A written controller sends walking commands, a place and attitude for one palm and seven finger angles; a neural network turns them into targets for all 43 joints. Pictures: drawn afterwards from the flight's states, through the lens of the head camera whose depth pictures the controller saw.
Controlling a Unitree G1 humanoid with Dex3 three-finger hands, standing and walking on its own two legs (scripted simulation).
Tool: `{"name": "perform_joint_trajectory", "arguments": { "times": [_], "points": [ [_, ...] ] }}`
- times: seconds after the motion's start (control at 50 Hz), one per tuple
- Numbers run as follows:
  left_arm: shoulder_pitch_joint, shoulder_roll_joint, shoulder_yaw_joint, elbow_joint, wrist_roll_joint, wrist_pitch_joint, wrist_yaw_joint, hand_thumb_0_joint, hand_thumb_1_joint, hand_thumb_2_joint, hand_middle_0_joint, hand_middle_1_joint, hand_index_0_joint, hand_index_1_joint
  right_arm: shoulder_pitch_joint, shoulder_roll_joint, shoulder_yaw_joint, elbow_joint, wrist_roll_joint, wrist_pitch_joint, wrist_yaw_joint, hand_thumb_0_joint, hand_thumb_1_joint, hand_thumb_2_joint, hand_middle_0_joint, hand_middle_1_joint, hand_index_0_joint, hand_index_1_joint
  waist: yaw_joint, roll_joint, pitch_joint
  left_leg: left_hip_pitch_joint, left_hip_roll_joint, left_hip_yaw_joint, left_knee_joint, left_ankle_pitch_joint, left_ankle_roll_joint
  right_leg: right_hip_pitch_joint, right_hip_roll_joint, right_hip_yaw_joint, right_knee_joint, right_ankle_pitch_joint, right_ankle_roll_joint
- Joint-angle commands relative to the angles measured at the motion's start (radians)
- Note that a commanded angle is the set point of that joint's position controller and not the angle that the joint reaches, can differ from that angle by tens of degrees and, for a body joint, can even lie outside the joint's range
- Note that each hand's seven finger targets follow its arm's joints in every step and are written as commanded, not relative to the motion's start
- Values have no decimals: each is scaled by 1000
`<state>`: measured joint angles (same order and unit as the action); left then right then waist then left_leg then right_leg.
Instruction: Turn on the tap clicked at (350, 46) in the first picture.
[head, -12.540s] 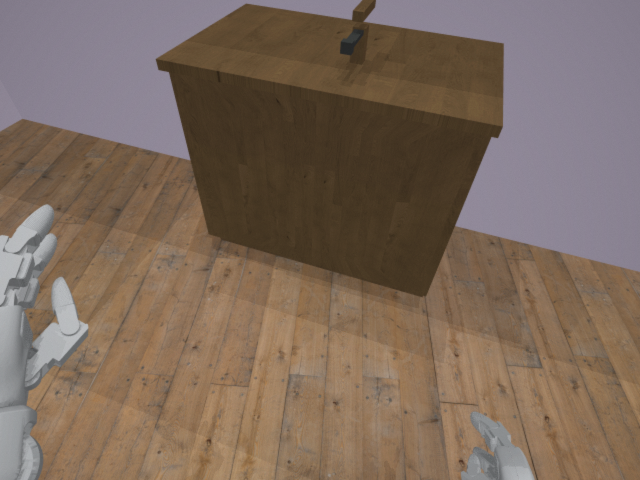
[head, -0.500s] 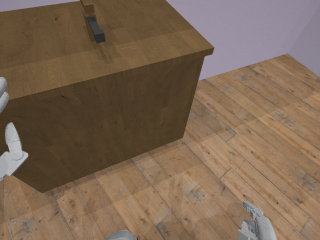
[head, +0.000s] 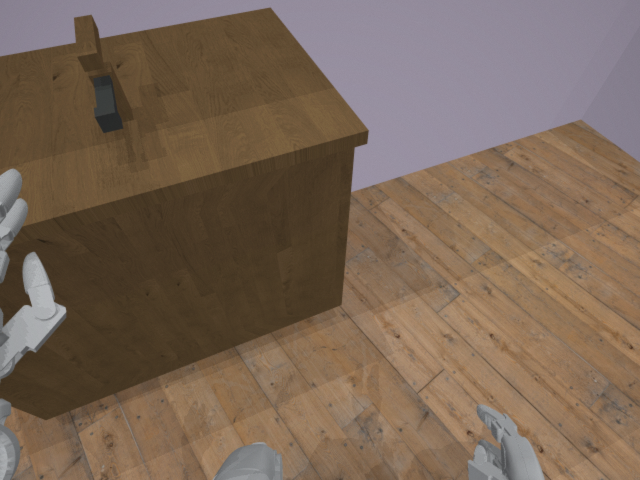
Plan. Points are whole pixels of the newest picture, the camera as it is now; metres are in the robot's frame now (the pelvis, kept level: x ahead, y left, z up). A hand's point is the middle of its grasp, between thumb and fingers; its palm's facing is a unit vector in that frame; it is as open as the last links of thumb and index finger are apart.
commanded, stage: take the last steps up to it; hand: left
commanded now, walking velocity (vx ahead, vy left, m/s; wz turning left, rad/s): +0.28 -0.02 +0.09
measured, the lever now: (108, 118) +0.56 +0.35 +0.12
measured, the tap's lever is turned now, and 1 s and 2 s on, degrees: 0 0 0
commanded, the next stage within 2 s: come to a stop and stand still in 0.72 s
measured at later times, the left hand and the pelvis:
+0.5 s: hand (185, 238) +0.30 +0.15 +0.18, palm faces +0.46 -0.77 -0.45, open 7.4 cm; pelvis +0.10 -0.09 -0.01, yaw +3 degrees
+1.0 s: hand (221, 199) +0.35 +0.13 +0.18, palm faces +0.47 -0.77 -0.43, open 7.4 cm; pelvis +0.16 -0.13 +0.00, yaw +4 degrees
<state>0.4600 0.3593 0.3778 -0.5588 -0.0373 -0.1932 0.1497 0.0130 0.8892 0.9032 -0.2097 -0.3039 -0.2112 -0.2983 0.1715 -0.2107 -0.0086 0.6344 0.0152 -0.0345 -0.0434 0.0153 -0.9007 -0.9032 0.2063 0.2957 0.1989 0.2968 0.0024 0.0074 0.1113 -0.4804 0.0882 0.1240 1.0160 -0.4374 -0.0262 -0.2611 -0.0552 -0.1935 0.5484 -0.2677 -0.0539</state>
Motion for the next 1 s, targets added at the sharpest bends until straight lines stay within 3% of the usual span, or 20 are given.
{"name": "perform_joint_trajectory", "arguments": {
  "times": [0.0, 0.08, 0.12, 0.14, 0.16, 0.2, 0.24, 0.36, 0.38, 0.42, 0.46, 0.5, 0.56, 0.62, 0.72, 0.76, 0.78, 0.8, 0.9, 0.98],
  "points": [
    [-14, 182, 129, -209, -2, -65, 43, 0, 900, 900, -200, -300, -200, -300, -70, -58, -30, -198, -8, -61, -7, 0, -900, -900, 200, 300, 200, 300, 25, -119, -208, 54, -10, 40, -314, 73, 17, 175, -250, 238, -227, 159, -126],
    [-67, 183, 96, -259, -3, -68, 51, 0, 900, 900, -200, -300, -200, -300, -19, -87, -45, -216, -4, -67, -24, 0, -900, -900, 200, 300, 200, 300, -6, 17, -227, 349, -6, 12, -589, 204, 49, 69, -166, 181, -15, 55, -45],
    [-105, 189, 98, -261, -7, -91, 51, 0, 900, 900, -200, -300, -200, -300, -17, -106, -47, -221, -2, -74, -23, 0, -900, -900, 200, 300, 200, 300, -12, 341, -222, 572, 318, -518, -725, 328, 222, -296, 18, 98, 379, -324, 46],
    [-111, 234, 118, -223, 4, -97, 43, 0, 900, 900, -200, -300, -200, -300, -42, -91, -33, -219, -15, -89, -24, 0, -900, -900, 200, 300, 200, 300, -13, 337, -191, 492, 377, -642, -771, 211, 259, -335, 11, 183, 556, -342, 38],
    [-111, 229, 120, -208, 6, -97, 38, 0, 900, 900, -200, -300, -200, -300, -42, -86, -36, -207, -10, -93, -21, 0, -900, -900, 200, 300, 200, 300, -22, 241, -156, 457, 379, -624, -773, 203, 289, -381, -17, 220, 608, -289, 45],
    [-56, 207, 117, -215, 4, -88, 25, 0, 900, 900, -200, -300, -200, -300, -28, -93, -51, -190, 4, -93, -12, 0, -900, -900, 200, 300, 200, 300, -6, 163, -154, 442, 313, -414, -728, 302, 271, -399, -47, 196, 561, -203, 66],
    [-24, 181, 111, -267, 6, -88, 18, 0, 900, 900, -200, -300, -200, -300, -13, -96, -55, -196, 3, -103, -4, 0, -900, -900, 200, 300, 200, 300, 0, 212, -194, 406, 231, -234, -703, 395, 212, -290, -39, 132, 416, -143, 74],
    [-60, 150, 87, -107, 7, -74, 20, 0, 900, 900, -200, -300, -200, -300, -12, -94, -47, -183, 8, -117, -18, 0, -900, -900, 200, 300, 200, 300, 5, 157, -169, 202, 155, -55, -557, 160, 120, 81, 34, -13, -22, -27, 92],
    [-77, 161, 90, -74, 12, -68, 23, 0, 900, 900, -200, -300, -200, -300, -10, -86, -45, -174, 8, -112, -21, 0, -900, -900, 200, 300, 200, 300, 7, 75, -169, 145, 108, -15, -433, 56, 92, 148, 7, 35, -89, -22, 76],
    [-125, 240, 131, -86, 16, -60, 36, 0, 900, 900, -200, -300, -200, -300, -44, -49, -25, -190, 4, -109, -22, 0, -900, -900, 200, 300, 200, 300, 23, -367, -176, -158, -74, 10, 60, -191, 24, 257, -340, 579, -276, 89, -102],
    [-166, 236, 127, -116, 4, -63, 29, 0, 900, 900, -200, -300, -200, -300, -78, -75, -34, -163, 6, -111, -13, 0, -900, -900, 200, 300, 200, 300, 10, -277, -127, -178, -19, -123, 228, -81, 13, 167, -377, 634, -309, 17, -152],
    [-71, 215, 140, -109, 14, -82, 24, 0, 900, 900, -200, -300, -200, -300, -83, -64, -21, -131, -3, -86, -10, 0, -900, -900, 200, 300, 200, 300, 6, -132, -136, -131, 0, -113, 182, 15, -2, 145, -307, 390, -253, 252, -120],
    [-38, 196, 136, -141, 16, -101, 27, 0, 900, 900, -200, -300, -200, -300, -79, -61, -28, -147, -7, -69, -10, 0, -900, -900, 200, 300, 200, 300, 0, -144, -200, -8, -7, -53, -79, 62, 4, 169, -270, 222, -213, 420, -88],
    [28, 187, 141, -165, 9, -99, 40, 0, 900, 900, -200, -300, -200, -300, -70, -57, -34, -180, -12, -71, -10, 0, -900, -900, 200, 300, 200, 300, 26, -136, -215, 43, -40, 11, -283, 100, 16, 213, -262, 237, -205, 415, -97],
    [-27, 181, 111, -210, 6, -88, 54, 0, 900, 900, -200, -300, -200, -300, -19, -86, -57, -196, -7, -67, -19, 0, -900, -900, 200, 300, 200, 300, -1, -57, -232, 268, -56, 14, -576, 223, 33, 144, -213, 221, -83, 195, -38],
    [-55, 174, 96, -223, 4, -94, 51, 0, 900, 900, -200, -300, -200, -300, -16, -121, -65, -208, 3, -69, -25, 0, -900, -900, 200, 300, 200, 300, -6, 179, -225, 413, 141, -258, -640, 380, 140, -68, -62, 135, 149, 0, 42],
    [-37, 174, 94, -169, -1, -102, 45, 0, 900, 900, -200, -300, -200, -300, -9, -113, -58, -201, 3, -75, -23, 0, -900, -900, 200, 300, 200, 300, -1, 264, -222, 443, 256, -441, -697, 406, 215, -193, 0, 115, 288, -328, 60],
    [-32, 193, 106, -157, 8, -99, 42, 0, 900, 900, -200, -300, -200, -300, -24, -105, -52, -196, -10, -81, -26, 0, -900, -900, 200, 300, 200, 300, -7, 285, -194, 402, 303, -532, -743, 366, 260, -232, 8, 147, 408, -360, 59],
    [0, 163, 76, -207, 1, -72, 30, 0, 900, 900, -200, -300, -200, -300, -3, -103, -46, -178, -2, -113, -8, 0, -900, -900, 200, 300, 200, 300, -6, 197, -219, 366, 166, -195, -623, 690, 151, -65, 26, 111, 127, -130, 82],
    [-20, 166, 91, -134, 6, -62, 31, 0, 900, 900, -200, -300, -200, -300, -27, -96, -24, -175, 2, -122, -14, 0, -900, -900, 200, 300, 200, 300, -2, 112, -186, 179, 108, -114, -558, 391, 62, 170, 2, 139, -132, 164, 77]
  ]
}}
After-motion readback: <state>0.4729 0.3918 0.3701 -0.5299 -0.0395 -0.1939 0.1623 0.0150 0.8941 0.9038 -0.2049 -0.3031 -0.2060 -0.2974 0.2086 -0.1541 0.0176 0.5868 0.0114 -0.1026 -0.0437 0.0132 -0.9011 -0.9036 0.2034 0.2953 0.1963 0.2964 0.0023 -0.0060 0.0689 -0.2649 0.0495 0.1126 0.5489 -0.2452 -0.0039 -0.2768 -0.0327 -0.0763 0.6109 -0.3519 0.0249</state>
